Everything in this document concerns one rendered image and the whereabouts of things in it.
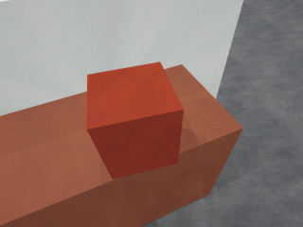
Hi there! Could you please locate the pedestal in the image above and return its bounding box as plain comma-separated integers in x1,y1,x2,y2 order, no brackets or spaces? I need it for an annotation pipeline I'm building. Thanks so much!
0,64,243,227

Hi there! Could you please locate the carton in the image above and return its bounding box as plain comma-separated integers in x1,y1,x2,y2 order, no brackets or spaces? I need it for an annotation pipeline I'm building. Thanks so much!
86,61,184,179

